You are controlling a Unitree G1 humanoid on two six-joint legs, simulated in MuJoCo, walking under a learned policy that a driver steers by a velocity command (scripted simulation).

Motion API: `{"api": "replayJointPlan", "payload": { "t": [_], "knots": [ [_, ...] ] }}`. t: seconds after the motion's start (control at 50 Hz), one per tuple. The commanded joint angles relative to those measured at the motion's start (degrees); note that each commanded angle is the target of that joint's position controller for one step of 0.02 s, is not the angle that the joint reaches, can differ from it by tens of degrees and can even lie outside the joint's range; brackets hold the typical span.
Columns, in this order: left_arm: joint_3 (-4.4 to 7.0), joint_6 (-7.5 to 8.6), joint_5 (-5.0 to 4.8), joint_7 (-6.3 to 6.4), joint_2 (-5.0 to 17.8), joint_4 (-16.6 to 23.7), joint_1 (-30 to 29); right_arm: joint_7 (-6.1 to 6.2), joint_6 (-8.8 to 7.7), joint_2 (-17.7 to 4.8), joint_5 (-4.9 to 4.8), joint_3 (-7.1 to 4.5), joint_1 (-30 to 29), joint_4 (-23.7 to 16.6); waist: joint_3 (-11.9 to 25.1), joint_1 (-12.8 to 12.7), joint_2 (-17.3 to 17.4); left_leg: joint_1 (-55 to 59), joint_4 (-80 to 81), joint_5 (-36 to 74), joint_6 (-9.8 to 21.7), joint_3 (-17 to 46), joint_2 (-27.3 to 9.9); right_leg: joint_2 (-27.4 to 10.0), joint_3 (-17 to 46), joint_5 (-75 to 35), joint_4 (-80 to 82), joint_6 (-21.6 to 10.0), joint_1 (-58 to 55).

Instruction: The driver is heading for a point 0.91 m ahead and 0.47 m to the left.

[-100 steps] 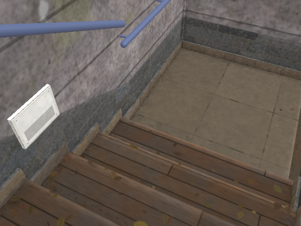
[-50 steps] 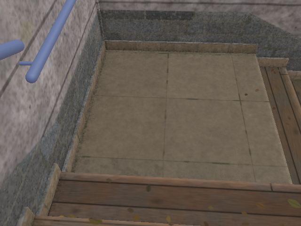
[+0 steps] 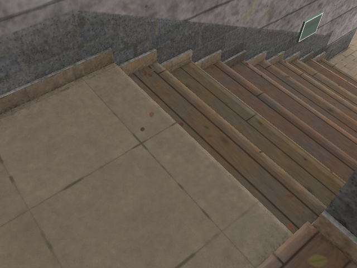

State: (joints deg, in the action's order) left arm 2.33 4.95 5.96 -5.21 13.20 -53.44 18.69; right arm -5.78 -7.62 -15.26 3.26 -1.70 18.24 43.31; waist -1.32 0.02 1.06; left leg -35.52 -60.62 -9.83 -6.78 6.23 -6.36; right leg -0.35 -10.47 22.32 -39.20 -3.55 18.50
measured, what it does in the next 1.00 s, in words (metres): walks ahead, turning left: left foot, then right foot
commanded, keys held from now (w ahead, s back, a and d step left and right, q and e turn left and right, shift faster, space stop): q+shift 0.80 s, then shift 0.18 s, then e+shift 0.02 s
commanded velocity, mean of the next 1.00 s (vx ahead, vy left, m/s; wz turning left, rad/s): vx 0.03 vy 0.00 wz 0.79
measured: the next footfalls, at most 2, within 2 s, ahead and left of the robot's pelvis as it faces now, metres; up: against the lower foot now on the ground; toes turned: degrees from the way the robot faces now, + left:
left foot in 0.04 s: +0.06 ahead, +0.18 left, +0.00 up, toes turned +0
right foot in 0.32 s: +0.20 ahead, -0.06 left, +0.00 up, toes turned +17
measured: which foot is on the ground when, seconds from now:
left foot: up 0.00-0.02, down 0.04-0.34, up 0.36-0.70, down 0.72-1.00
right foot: down 0.00-0.04, up 0.06-0.30, down 0.32-0.74, up 0.76-1.00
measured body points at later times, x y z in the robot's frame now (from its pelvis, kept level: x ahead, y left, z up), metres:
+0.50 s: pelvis +0.11 +0.04 +0.01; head +0.14 +0.03 +0.46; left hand +0.13 +0.34 -0.07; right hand +0.36 -0.16 -0.09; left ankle +0.01 +0.14 -0.59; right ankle +0.16 -0.07 -0.72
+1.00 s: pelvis +0.11 +0.11 -0.02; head +0.14 +0.12 +0.43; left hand +0.07 +0.42 -0.09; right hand +0.36 +0.01 -0.14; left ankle +0.01 +0.12 -0.72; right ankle +0.29 +0.08 -0.68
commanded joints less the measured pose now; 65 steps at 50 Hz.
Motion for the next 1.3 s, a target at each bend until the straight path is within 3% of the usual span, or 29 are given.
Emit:
{"api": "replayJointPlan", "payload": {
  "t": [0.02, 0.06, 0.08, 0.1, 0.12, 0.16, 0.2, 0.26, 0.32, 0.34, 0.36, 0.38, 0.44, 0.54, 0.6, 0.7, 0.72, 0.74, 0.76, 0.8, 0.84, 0.9, 0.98, 1.04, 1.18, 1.2, 1.24, 1.26, 1.3],
  "knots": [
    [5.98, 1.95, 0.03, 1.85, 19.2, 11.1, -16.8, 0.80, -2.33, -7.9, 0.61, -4.30, 24.0, 2.8, 7.2, 10.4, -3.1, 30.3, -4.0, 1.7, 0.0, -10.0, 6.4, -17.3, 1.4, -38.0, -1.7, -7.7, 17.3],
    [6.46, 2.36, -4.06, 3.72, 16.3, 15.0, -16.6, 3.63, -3.35, -12.1, 0.79, -5.07, 17.8, -0.2, 4.7, 6.8, 5.2, 23.5, 17.5, 21.6, 4.2, -3.1, 5.4, -13.2, 1.1, -25.6, -17.6, -3.2, 7.3],
    [5.92, 2.41, -5.01, 3.89, 9.8, 18.7, -8.8, 5.89, -3.43, -21.0, -2.22, -6.02, 7.4, -5.6, 5.2, -1.1, 24.4, 21.8, 38.9, 47.5, 20.6, 24.3, -2.9, -0.5, -2.9, 4.8, -33.0, 2.4, 13.9],
    [4.91, 2.66, -5.97, 3.18, 7.8, 22.0, -15.7, 6.62, -4.00, -21.7, -2.94, -6.40, 10.5, -5.7, 5.2, 3.1, 22.0, 30.0, 36.9, 61.3, 35.0, 34.9, -10.2, 5.5, 4.2, 30.2, -50.9, 5.5, 25.8],
    [3.37, 2.54, -6.69, 3.11, 4.1, 22.6, -20.2, 6.10, -4.80, -15.3, -2.02, -5.47, 19.4, -0.6, 9.5, 7.5, 8.7, 40.7, 29.1, 64.3, 34.3, 29.0, -12.9, 4.2, 12.6, 30.2, -55.3, 6.5, 37.1],
    [2.53, 1.79, -4.54, 3.17, 3.9, 23.9, -23.6, 5.51, -3.81, -6.8, -2.75, -2.28, 19.6, 0.9, 5.3, 8.4, 4.5, 34.1, 20.8, 37.7, 28.7, 37.9, -11.2, 1.3, 20.6, 20.4, -44.6, 8.7, 46.9],
    [1.23, 0.84, -1.71, 4.89, 4.5, 21.5, -17.5, 5.35, -0.37, -7.5, -2.30, -1.85, 5.3, -4.0, 4.3, 2.1, 1.0, 20.2, 25.3, 24.9, 23.1, 27.0, -4.7, -1.3, 16.1, 8.7, -28.1, 10.4, 33.2],
    [-0.72, -2.96, -2.99, 3.60, 0.8, 21.0, -10.4, 3.45, 1.50, -11.3, -0.80, -2.02, -8.2, -7.8, 2.4, -7.3, 4.2, -10.3, 31.2, 7.4, 18.1, 20.9, 4.9, 2.2, 9.3, -4.5, -19.4, 9.0, -2.7],
    [2.44, -2.89, -3.57, 2.75, 10.4, 19.5, 2.0, 0.82, -0.21, -10.9, -0.29, -2.56, -13.2, -10.0, 5.4, -11.3, 2.3, -7.5, 22.5, 11.2, 15.6, 21.0, 7.5, 2.7, 9.7, -18.0, -4.3, 6.1, -17.0],
    [3.98, -2.02, -3.61, 3.88, 13.8, 18.5, 7.4, -0.15, -0.69, -6.8, -0.84, -1.94, -7.9, -9.2, 8.0, -10.8, -3.1, -5.7, 12.6, 9.6, 12.2, 18.3, 11.6, -1.4, 13.7, -28.6, 4.6, -0.3, -23.8],
    [5.60, -0.93, -3.83, 4.18, 22.5, 22.0, 0.1, 0.30, 0.26, 0.6, -0.37, -0.30, 8.6, -8.0, 20.5, 1.1, -22.6, -8.8, -4.8, -27.2, 5.6, 8.7, 19.0, -24.3, 40.4, -68.6, 10.8, -25.6, -31.5],
    [4.33, -0.03, -0.31, 3.45, 16.6, 23.3, -5.7, 1.81, 2.11, -6.1, -0.22, -1.44, 9.6, -6.6, 13.6, 1.5, -10.2, -14.4, -16.6, -27.0, 2.8, 8.2, 13.2, -29.8, 47.1, -62.6, 14.3, -27.2, -22.7],
    [-0.72, 1.47, -5.36, 4.53, 3.2, 23.6, -14.7, 5.60, 4.64, -7.4, 1.46, -1.59, 3.1, -7.0, 11.6, 4.5, -6.7, -8.8, -24.4, -17.8, -1.5, 1.0, 6.6, -20.7, 28.0, -47.2, 14.8, -15.6, -11.4],
    [1.63, 1.55, -2.28, 10.02, 10.9, 20.6, -12.3, -0.43, 4.01, -3.6, 1.28, 0.32, -3.1, -10.6, 7.2, 0.7, -3.2, 3.5, -11.1, -8.0, 0.9, -7.4, 4.6, -12.7, 5.1, -34.1, 16.4, -7.3, -5.1],
    [3.47, 1.94, -0.43, 10.44, 15.9, 19.4, -7.6, -1.98, 4.47, -5.8, 1.12, -0.46, -4.6, -13.1, 6.8, -1.3, -7.3, 4.8, -4.9, -6.3, 2.3, -7.6, 3.0, -19.8, 6.2, -37.8, 12.8, -6.1, -9.8],
    [4.81, 2.99, -1.77, 8.74, 18.7, 20.2, -7.6, 0.33, 4.96, -6.8, 1.73, -2.64, -2.4, -12.4, 3.8, -0.7, -8.6, 14.5, 15.4, -5.7, 7.9, -14.0, 5.8, -23.2, 5.2, -23.8, 4.0, -1.1, -9.6],
    [5.04, 2.66, -1.70, 7.69, 19.5, 21.6, -11.2, 0.96, 4.43, -8.5, 0.73, -4.02, 3.8, -9.9, 4.1, 3.4, -4.7, 23.0, 23.9, 1.7, 9.7, -17.3, 9.6, -20.5, 2.4, -20.4, -4.1, 0.0, -5.6],
    [4.22, 2.28, -0.84, 6.41, 14.3, 26.5, -14.2, 3.17, 2.52, -16.0, -0.03, -6.15, 12.7, -6.2, 6.1, 5.4, 13.6, 37.3, 31.6, 37.4, 16.9, -6.9, 6.8, -8.8, -4.0, 3.7, -23.6, 5.2, 7.2],
    [2.15, 2.70, -1.48, 5.17, 9.9, 31.8, -16.2, 4.13, 0.29, -21.8, 0.96, -6.96, 13.4, -7.4, 11.8, 3.5, 13.0, 51.0, 31.8, 50.8, 28.9, 15.7, -5.0, 0.8, 4.8, 20.1, -33.7, 7.0, 25.6],
    [1.57, 2.63, -6.75, 5.33, 10.4, 33.6, -22.1, 1.43, -2.88, -12.8, 0.78, -4.38, 9.4, -6.3, 2.1, 6.4, 7.3, 44.1, 31.5, 42.5, 29.9, 24.4, -13.5, 0.8, 18.2, 18.1, -37.9, 7.3, 38.9],
    [1.80, 0.66, -2.48, 5.80, 13.2, 28.2, -16.6, 0.57, -0.95, -8.2, -1.21, -1.97, -1.0, -6.6, 1.7, 0.2, 2.9, 32.9, 26.3, 31.8, 25.5, 19.0, -10.5, -2.7, 19.7, 9.5, -37.0, 7.8, 36.6],
    [-0.51, -2.46, 0.61, 5.07, 11.4, 22.6, -7.4, 0.73, 0.91, -9.0, 0.46, -0.49, -9.2, -9.4, 5.3, -4.4, 2.1, 14.1, 26.5, 32.1, 23.0, 9.7, -1.8, -0.9, 15.5, -10.1, -33.0, 9.0, 20.5],
    [-2.26, -1.68, 0.52, 2.90, 10.0, 19.3, -10.8, 3.96, 0.18, -5.6, 0.13, 1.74, -0.3, -5.9, 3.4, 2.3, -2.9, 19.1, 18.1, 4.6, 20.6, 11.0, -0.6, -4.7, 18.8, -32.8, -13.3, 10.6, 29.4],
    [-4.06, -2.73, 0.55, 0.66, 5.5, 17.1, -15.1, 4.14, 2.35, -7.7, -0.40, 2.37, 6.3, -2.1, -1.4, 5.5, 1.7, 8.2, 16.8, -16.3, 21.5, 11.4, 0.5, -3.9, 13.6, -43.8, -0.6, 8.4, 20.2],
    [-2.92, -2.57, -1.00, 1.75, 8.8, 14.3, -17.3, 4.94, 2.79, -10.0, -1.89, 2.06, 9.1, 2.8, -3.5, 8.5, 3.4, 16.8, 8.5, -11.1, 22.5, 21.1, -5.5, -4.4, 12.8, -33.6, 16.3, 6.2, 19.9],
    [-0.52, -1.69, -11.92, 0.76, 8.1, 18.3, -22.2, 7.33, 4.95, -9.9, -4.87, -0.22, 4.1, 1.9, -3.9, 6.2, 0.9, 13.2, 3.0, 4.6, 17.0, 8.5, 0.4, -0.1, 12.6, -38.8, 22.0, 1.9, 12.7],
    [1.21, -2.29, -9.19, 1.28, 10.3, 10.4, 0.0, 8.91, 5.16, -4.9, -3.05, 0.47, 4.8, 0.7, 9.6, -0.9, -2.9, -0.5, -19.6, -2.1, 11.0, -3.6, 5.9, -3.0, 11.7, -72.2, 11.6, -3.1, -18.7],
    [3.05, -3.43, -8.75, 1.68, 14.6, 9.0, 7.6, 8.18, 4.63, -1.1, -3.40, 1.59, 5.2, -1.7, 19.7, -4.4, -11.2, -21.2, -47.4, -36.3, 2.7, -9.5, 11.9, -14.6, 25.9, -83.8, 5.0, -14.4, -44.6],
    [3.63, -6.42, -7.50, 5.23, 15.0, 11.0, 4.8, 8.22, 4.58, -1.6, -4.70, 2.08, -3.2, -8.8, 26.6, -6.9, -6.6, -29.0, -59.4, -35.3, 0.0, -2.7, 7.6, -19.7, 39.2, -55.1, 9.8, -17.8, -44.8]
  ]
}}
